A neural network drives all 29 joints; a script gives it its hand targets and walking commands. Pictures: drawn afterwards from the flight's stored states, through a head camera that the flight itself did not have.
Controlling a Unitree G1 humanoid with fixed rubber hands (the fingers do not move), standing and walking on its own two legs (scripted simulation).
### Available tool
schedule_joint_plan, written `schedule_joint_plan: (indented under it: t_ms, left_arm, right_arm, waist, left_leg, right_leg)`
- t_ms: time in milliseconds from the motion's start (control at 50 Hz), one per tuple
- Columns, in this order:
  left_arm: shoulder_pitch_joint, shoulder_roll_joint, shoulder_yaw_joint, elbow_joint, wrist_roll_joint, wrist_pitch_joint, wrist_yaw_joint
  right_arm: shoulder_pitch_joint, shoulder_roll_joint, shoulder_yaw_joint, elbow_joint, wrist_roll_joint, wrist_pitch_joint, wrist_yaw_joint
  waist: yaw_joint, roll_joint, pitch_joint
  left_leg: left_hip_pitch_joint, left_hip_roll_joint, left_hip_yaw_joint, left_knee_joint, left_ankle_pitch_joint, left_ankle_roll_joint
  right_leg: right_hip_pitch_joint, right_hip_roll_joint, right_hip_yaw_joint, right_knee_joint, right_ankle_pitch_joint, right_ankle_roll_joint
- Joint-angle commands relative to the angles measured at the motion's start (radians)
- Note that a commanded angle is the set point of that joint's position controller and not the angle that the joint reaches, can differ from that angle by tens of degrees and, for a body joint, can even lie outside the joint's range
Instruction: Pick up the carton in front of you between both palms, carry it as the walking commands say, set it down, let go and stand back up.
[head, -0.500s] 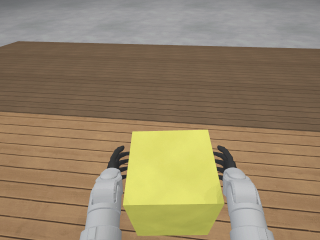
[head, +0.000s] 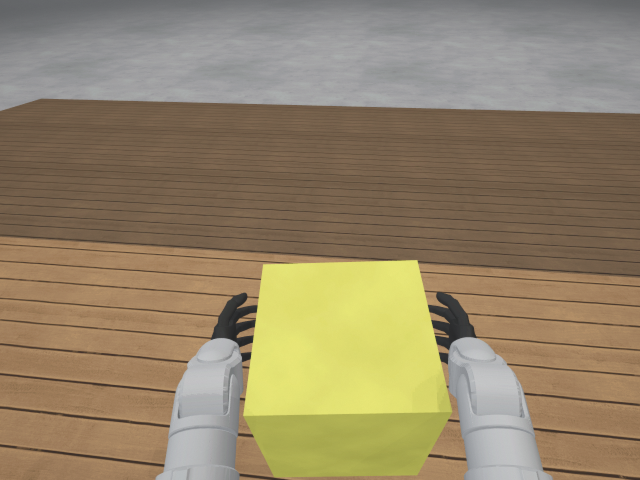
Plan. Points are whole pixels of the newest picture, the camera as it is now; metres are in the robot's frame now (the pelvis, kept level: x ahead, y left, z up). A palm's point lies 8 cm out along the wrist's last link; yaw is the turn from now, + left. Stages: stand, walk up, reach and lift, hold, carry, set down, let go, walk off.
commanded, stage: hold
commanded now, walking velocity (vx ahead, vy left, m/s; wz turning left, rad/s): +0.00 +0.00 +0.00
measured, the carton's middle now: (342, 373) +0.29 +0.00 -0.02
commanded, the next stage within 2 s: carry in 0.64 s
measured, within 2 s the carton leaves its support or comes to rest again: neither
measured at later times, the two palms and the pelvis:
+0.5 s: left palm (225, 350) +0.28 +0.15 +0.05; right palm (462, 350) +0.28 -0.15 +0.05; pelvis -0.01 +0.00 +0.00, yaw +0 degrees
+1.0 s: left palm (240, 293) +0.36 +0.14 +0.07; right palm (454, 296) +0.36 -0.16 +0.06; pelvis +0.08 -0.01 -0.02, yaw +0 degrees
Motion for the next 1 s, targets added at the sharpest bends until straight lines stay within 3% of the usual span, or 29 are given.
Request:
schedule_joint_plan:
  t_ms: [0,60,300,600,620,660,680,760,820,860,900,940,960,980]
  left_arm:
    - [-0.455,-0.902,-0.538,-0.021,-0.234,0.001,-0.225]
    - [-0.479,-0.896,-0.508,0.009,-0.215,0.007,-0.229]
    - [-0.576,-0.927,-0.513,0.028,-0.221,-0.004,-0.238]
    - [-0.532,-0.923,-0.512,0.011,-0.222,0.001,-0.233]
    - [-0.540,-0.915,-0.526,0.002,-0.230,0.004,-0.234]
    - [-0.548,-0.921,-0.545,-0.036,-0.245,0.009,-0.232]
    - [-0.560,-0.924,-0.568,-0.062,-0.261,0.015,-0.228]
    - [-0.543,-0.903,-0.667,-0.187,-0.323,0.071,-0.203]
    - [-0.537,-0.861,-0.723,-0.267,-0.371,0.157,-0.184]
    - [-0.542,-0.834,-0.751,-0.302,-0.406,0.225,-0.172]
    - [-0.538,-0.837,-0.783,-0.344,-0.459,0.285,-0.170]
    - [-0.513,-0.850,-0.801,-0.390,-0.502,0.330,-0.168]
    - [-0.481,-0.859,-0.800,-0.402,-0.514,0.349,-0.165]
    - [-0.429,-0.851,-0.791,-0.407,-0.515,0.364,-0.160]
  right_arm:
    - [-0.467,0.901,0.535,-0.027,0.237,0.000,0.233]
    - [-0.495,0.893,0.506,0.002,0.223,0.006,0.239]
    - [-0.589,0.921,0.508,0.022,0.224,-0.007,0.247]
    - [-0.550,0.912,0.510,-0.001,0.226,-0.004,0.245]
    - [-0.561,0.906,0.515,-0.010,0.235,0.001,0.245]
    - [-0.565,0.910,0.544,-0.053,0.254,0.005,0.240]
    - [-0.579,0.911,0.566,-0.079,0.271,0.010,0.238]
    - [-0.565,0.892,0.661,-0.194,0.335,0.068,0.216]
    - [-0.557,0.850,0.719,-0.275,0.390,0.153,0.199]
    - [-0.548,0.817,0.738,-0.308,0.423,0.220,0.185]
    - [-0.516,0.797,0.748,-0.344,0.446,0.278,0.168]
    - [-0.496,0.807,0.779,-0.412,0.484,0.329,0.156]
    - [-0.482,0.813,0.790,-0.447,0.502,0.352,0.153]
    - [-0.473,0.820,0.799,-0.487,0.522,0.376,0.154]
  waist:
    - [0.000,0.001,-0.174]
    - [0.002,-0.001,-0.125]
    - [-0.001,-0.001,-0.173]
    - [0.001,0.000,-0.190]
    - [0.000,-0.004,-0.194]
    - [0.000,-0.014,-0.193]
    - [0.001,-0.014,-0.177]
    - [0.000,-0.018,-0.263]
    - [-0.002,0.014,-0.250]
    - [-0.008,0.080,-0.215]
    - [-0.009,0.179,-0.208]
    - [-0.005,0.117,-0.229]
    - [0.002,0.044,-0.263]
    - [0.013,-0.123,-0.313]
  left_leg:
    - [0.047,-0.051,0.059,-0.050,0.175,-0.007]
    - [0.026,-0.049,0.064,-0.058,0.094,-0.001]
    - [0.028,-0.044,0.067,-0.039,0.057,-0.001]
    - [0.053,-0.046,0.063,-0.042,0.142,-0.005]
    - [-0.072,0.116,0.039,0.036,0.005,0.009]
    - [-0.152,0.098,0.006,0.008,-0.391,0.029]
    - [-0.190,0.096,0.002,0.012,-0.485,0.035]
    - [-0.188,0.108,0.047,0.090,-0.318,0.042]
    - [-0.216,0.151,0.003,0.073,-0.410,0.058]
    - [-0.171,0.200,-0.062,0.020,-0.408,0.083]
    - [-0.107,0.261,-0.140,0.001,-0.235,0.134]
    - [-0.090,0.225,-0.029,0.148,0.086,0.127]
    - [-0.157,0.170,0.089,0.299,0.225,0.087]
    - [-0.338,0.113,0.205,0.500,0.265,0.026]
  right_leg:
    - [0.041,0.046,-0.054,-0.051,0.179,0.014]
    - [0.012,0.043,-0.060,-0.058,0.095,0.011]
    - [0.006,0.040,-0.065,-0.042,0.055,0.006]
    - [0.031,0.043,-0.061,-0.042,0.136,0.010]
    - [-0.080,-0.117,-0.032,0.034,0.007,-0.006]
    - [-0.165,-0.106,0.013,-0.009,-0.397,-0.025]
    - [-0.200,-0.108,0.019,-0.013,-0.503,-0.031]
    - [-0.186,-0.132,-0.012,0.050,-0.349,-0.048]
    - [-0.252,-0.142,-0.024,0.096,-0.411,-0.050]
    - [-0.346,-0.117,-0.100,0.189,-0.340,-0.033]
    - [-0.391,-0.070,-0.208,0.251,-0.232,-0.011]
    - [-0.314,-0.061,-0.229,0.174,-0.174,-0.002]
    - [-0.190,-0.080,-0.178,0.133,-0.115,-0.023]
    - [0.017,-0.162,-0.037,0.129,0.108,-0.072]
